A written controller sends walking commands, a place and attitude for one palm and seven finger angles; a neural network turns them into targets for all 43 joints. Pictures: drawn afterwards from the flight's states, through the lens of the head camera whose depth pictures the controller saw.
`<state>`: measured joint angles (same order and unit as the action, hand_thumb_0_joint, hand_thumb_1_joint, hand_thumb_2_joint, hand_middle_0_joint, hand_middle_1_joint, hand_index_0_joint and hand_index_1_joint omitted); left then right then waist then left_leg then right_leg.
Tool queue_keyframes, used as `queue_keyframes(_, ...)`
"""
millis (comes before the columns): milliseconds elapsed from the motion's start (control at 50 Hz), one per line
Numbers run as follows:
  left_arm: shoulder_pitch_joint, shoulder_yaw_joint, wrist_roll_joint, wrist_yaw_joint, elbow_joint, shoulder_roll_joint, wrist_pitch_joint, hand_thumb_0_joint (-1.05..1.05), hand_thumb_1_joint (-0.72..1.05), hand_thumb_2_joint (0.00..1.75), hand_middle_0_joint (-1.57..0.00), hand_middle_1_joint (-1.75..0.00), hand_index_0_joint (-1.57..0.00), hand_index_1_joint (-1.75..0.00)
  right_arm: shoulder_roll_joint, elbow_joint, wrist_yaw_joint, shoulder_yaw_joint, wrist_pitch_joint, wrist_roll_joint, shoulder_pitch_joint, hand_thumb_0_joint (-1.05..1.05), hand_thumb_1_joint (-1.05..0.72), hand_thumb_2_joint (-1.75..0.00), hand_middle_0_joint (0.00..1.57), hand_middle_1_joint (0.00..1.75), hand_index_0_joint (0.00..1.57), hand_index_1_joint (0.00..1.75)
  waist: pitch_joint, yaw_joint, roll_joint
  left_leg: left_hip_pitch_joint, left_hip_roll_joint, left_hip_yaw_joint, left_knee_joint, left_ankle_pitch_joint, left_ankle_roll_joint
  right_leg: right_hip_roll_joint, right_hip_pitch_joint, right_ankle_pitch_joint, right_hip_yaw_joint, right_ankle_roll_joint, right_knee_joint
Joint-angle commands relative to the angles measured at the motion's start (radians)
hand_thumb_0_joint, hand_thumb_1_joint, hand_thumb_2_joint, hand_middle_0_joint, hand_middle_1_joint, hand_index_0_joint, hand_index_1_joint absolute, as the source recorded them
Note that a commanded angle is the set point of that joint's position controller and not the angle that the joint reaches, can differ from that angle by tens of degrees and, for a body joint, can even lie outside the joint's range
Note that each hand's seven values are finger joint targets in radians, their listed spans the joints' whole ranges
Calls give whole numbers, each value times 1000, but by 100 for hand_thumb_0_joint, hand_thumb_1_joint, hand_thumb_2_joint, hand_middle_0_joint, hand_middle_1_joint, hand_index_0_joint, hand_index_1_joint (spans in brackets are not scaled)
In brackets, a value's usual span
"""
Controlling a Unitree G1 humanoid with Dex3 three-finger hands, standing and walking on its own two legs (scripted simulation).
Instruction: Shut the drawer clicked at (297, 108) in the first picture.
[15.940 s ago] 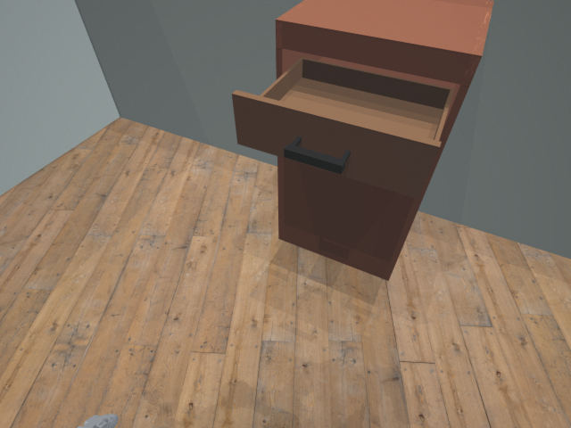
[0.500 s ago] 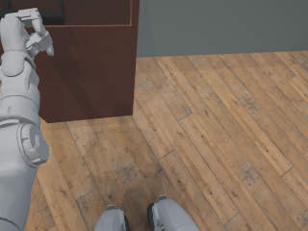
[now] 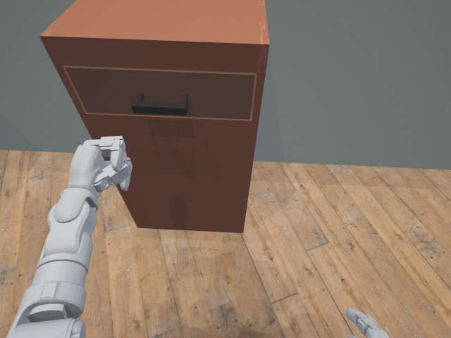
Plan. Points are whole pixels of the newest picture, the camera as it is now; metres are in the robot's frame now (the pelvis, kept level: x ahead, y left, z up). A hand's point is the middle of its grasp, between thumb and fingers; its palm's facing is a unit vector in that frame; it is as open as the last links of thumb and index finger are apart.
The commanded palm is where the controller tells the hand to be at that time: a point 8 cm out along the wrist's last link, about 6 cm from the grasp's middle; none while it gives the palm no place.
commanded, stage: draw the hand back to the body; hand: left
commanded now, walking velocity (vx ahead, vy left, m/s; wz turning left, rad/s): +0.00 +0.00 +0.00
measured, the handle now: (161, 102) +0.65 +0.18 +0.04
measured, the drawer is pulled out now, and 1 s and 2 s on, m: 0.00 0.00 0.00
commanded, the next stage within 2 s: step back with the hand held close in 0.84 s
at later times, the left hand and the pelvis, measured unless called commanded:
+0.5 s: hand (49, 238) +0.22 +0.22 +0.17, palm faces +0.32 -0.90 -0.30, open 3.3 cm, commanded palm +0.16 +0.27 +0.18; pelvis -0.01 -0.01 +0.03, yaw +1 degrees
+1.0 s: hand (22, 275) +0.17 +0.22 +0.19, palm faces +0.40 -0.83 -0.38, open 3.3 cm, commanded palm +0.12 +0.26 +0.20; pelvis -0.01 -0.02 +0.03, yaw +1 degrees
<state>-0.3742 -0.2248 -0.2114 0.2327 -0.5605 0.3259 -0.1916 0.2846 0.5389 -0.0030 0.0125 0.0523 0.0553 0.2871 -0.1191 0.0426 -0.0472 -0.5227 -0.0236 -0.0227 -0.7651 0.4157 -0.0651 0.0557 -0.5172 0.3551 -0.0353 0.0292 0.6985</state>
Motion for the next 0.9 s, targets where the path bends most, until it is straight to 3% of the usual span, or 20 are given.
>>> queue_keyframes(0, -243, 15, 72, -176, 434, 168, -17, 0, 90, 90, -140, -160, -140, -160, 95, -142, 42, -34, -39, 3, -89, 0, -90, -90, 20, 30, 20, 30, -192, -20, 4, 232, 44, 66, 196, -343, 40, -36, 190, -266, 42, 8, -134)
queue_keyframes(20, -200, 25, 81, -201, 468, 160, -5, 0, 90, 90, -140, -160, -140, -160, 97, -140, 46, -31, -43, 4, -108, 0, -90, -90, 20, 30, 20, 30, -176, -29, -16, 244, 49, 71, 220, -309, 41, -39, 205, -233, 41, 11, -145)
queue_keyframes(60, -159, -7, 94, -246, 501, 192, 16, 0, 90, 90, -140, -160, -140, -160, 93, -125, 61, -24, -44, 2, -129, 0, -90, -90, 20, 30, 20, 30, -139, -31, 16, 260, 53, 72, 260, -259, 35, -40, 239, -209, 44, 10, -184)
queue_keyframes(100, -115, 0, 104, -274, 549, 177, 27, 0, 90, 90, -140, -160, -140, -160, 84, -121, 71, -14, -52, 0, -153, 0, -90, -90, 20, 30, 20, 30, -120, -36, 35, 284, 53, 72, 295, -235, 34, -43, 276, -197, 47, 8, -214)
queue_keyframes(140, -61, -1, 109, -290, 600, 176, 32, 0, 90, 90, -140, -160, -140, -160, 81, -114, 78, -8, -62, -4, -171, 0, -90, -90, 20, 30, 20, 30, -106, -45, 19, 313, 53, 75, 328, -225, 35, -45, 307, -186, 47, 10, -245)
queue_keyframes(200, 33, 14, 117, -306, 716, 148, 39, 0, 90, 90, -140, -160, -140, -160, 67, -110, 79, 3, -80, -9, -194, 0, -90, -90, 20, 30, 20, 30, -80, -52, -63, 378, 56, 86, 370, -261, 47, -47, 344, -211, 43, 15, -278)
queue_keyframes(260, 158, 29, 120, -311, 801, 123, 43, 0, 90, 90, -140, -160, -140, -160, 65, -106, 75, 8, -99, -17, -210, 0, -90, -90, 20, 30, 20, 30, -23, -59, -51, 406, 66, 103, 412, -270, 52, -43, 366, -214, 38, 14, -311)
queue_keyframes(300, 241, -2, 121, -318, 856, 141, 46, 0, 90, 90, -140, -160, -140, -160, 66, -106, 74, 7, -107, -26, -216, 0, -90, -90, 20, 30, 20, 30, -13, -69, -2, 408, 62, 91, 425, -291, 48, -42, 403, -236, 36, 13, -328)
queue_keyframes(380, 422, -59, 120, -319, 946, 159, 51, 0, 90, 90, -140, -160, -140, -160, 60, -101, 69, 3, -111, -36, -231, 0, -90, -90, 20, 30, 20, 30, 14, -86, 18, 404, 54, 71, 432, -331, 44, -47, 454, -268, 44, 12, -354)
queue_keyframes(480, 589, -102, 125, -326, 1119, 166, 41, 0, 90, 90, -140, -160, -140, -160, 51, -100, 64, -4, -129, -45, -241, 0, -90, -90, 20, 30, 20, 30, 27, -93, -43, 420, 50, 63, 430, -350, 46, -51, 470, -274, 50, 12, -371)
queue_keyframes(620, 849, -173, 127, -341, 1268, 190, 36, 0, 90, 90, -140, -160, -140, -160, 51, -103, 66, -18, -166, -49, -226, 0, -90, -90, 20, 30, 20, 30, 45, -105, -8, 416, 49, 53, 401, -383, 42, -53, 460, -300, 65, 7, -384)
queue_keyframes(640, 879, -184, 129, -341, 1283, 197, 36, 0, 90, 90, -140, -160, -140, -160, 55, -104, 66, -21, -172, -47, -228, 0, -90, -90, 20, 30, 20, 30, 61, -108, -28, 412, 49, 55, 398, -383, 44, -49, 451, -296, 72, 10, -392)
queue_keyframes(680, 852, -145, 134, -340, 1236, 154, 38, 0, 90, 90, -140, -160, -140, -160, 52, -87, 69, -20, -174, -50, -220, 0, -90, -90, 20, 30, 20, 30, 127, -91, 5, 410, 48, 55, 405, -336, 38, -53, 403, -250, 72, 7, -402)
queue_keyframes(740, 802, -134, 137, -344, 1192, 145, 39, 0, 90, 90, -140, -160, -140, -160, 58, -81, 80, -28, -178, -52, -218, 0, -90, -90, 20, 30, 20, 30, 179, -81, 59, 412, 42, 52, 406, -258, 24, -55, 352, -153, 75, 1, -441)
queue_keyframes(780, 778, -141, 141, -351, 1195, 155, 30, 0, 90, 90, -140, -160, -140, -160, 55, -76, 84, -27, -183, -53, -216, 0, -90, -90, 20, 30, 20, 30, 156, -85, 13, 421, 39, 49, 407, -241, 22, -63, 363, -130, 75, 3, -436)
queue_keyframes(860, 795, -159, 141, -360, 1236, 175, 23, 0, 90, 90, -140, -160, -140, -160, 51, -78, 89, -24, -197, -59, -217, 0, -90, -90, 20, 30, 20, 30, 51, -104, -19, 447, 36, 44, 400, -313, 22, -69, 436, -218, 78, 5, -408)
queue_keyframes(880, 808, -158, 141, -360, 1238, 171, 24, 0, 90, 90, -140, -160, -140, -160, 48, -76, 88, -22, -199, -59, -220, 0, -90, -90, 20, 30, 20, 30, 53, -107, -23, 445, 36, 44, 399, -333, 24, -67, 442, -243, 77, 6, -403)
